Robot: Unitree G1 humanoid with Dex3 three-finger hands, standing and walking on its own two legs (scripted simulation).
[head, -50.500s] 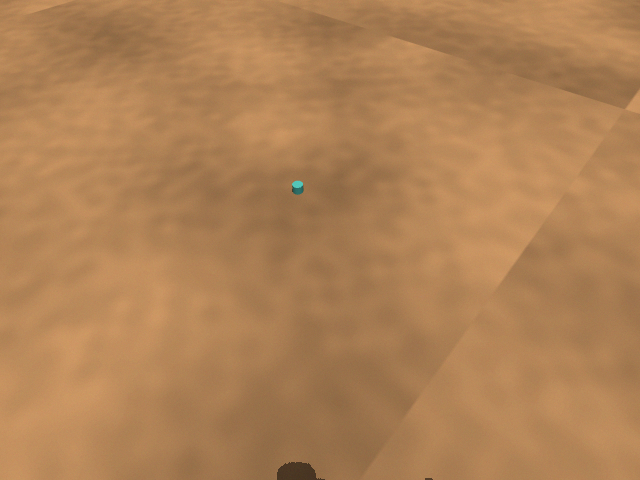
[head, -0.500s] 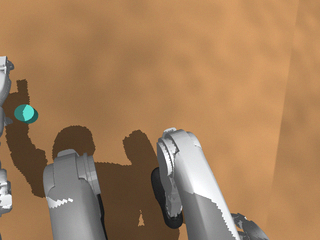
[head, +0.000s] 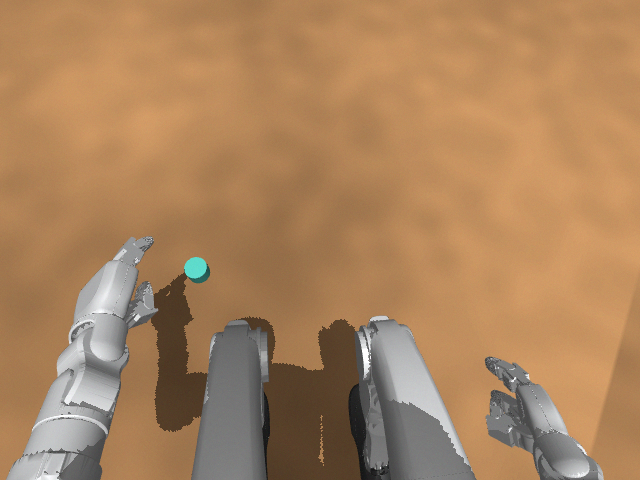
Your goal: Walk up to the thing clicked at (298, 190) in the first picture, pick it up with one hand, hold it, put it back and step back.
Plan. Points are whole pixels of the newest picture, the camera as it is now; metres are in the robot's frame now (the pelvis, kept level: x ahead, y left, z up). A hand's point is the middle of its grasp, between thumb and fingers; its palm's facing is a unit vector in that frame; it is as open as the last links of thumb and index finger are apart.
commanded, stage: home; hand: left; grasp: from above
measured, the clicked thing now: (197, 270) +0.49 +0.26 -0.46
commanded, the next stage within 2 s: none
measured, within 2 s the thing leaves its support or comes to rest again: neither
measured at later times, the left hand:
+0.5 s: hand (86, 342) +0.26 +0.20 +0.11, palm faces +0.11 -0.96 -0.24, open 7.4 cm
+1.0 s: hand (27, 385) +0.22 +0.19 +0.18, palm faces +0.14 -0.97 -0.19, open 7.4 cm
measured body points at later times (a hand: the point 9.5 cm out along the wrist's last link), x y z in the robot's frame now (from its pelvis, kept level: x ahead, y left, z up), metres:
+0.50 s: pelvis +0.06 +0.00 +0.18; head +0.12 +0.02 +0.63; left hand +0.25 +0.25 +0.13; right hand +0.23 -0.23 +0.10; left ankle +0.09 +0.12 -0.45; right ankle +0.09 -0.12 -0.45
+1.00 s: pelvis +0.08 +0.00 +0.23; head +0.09 +0.01 +0.68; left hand +0.21 +0.25 +0.20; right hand +0.27 -0.23 +0.18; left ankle +0.09 +0.12 -0.45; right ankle +0.09 -0.12 -0.45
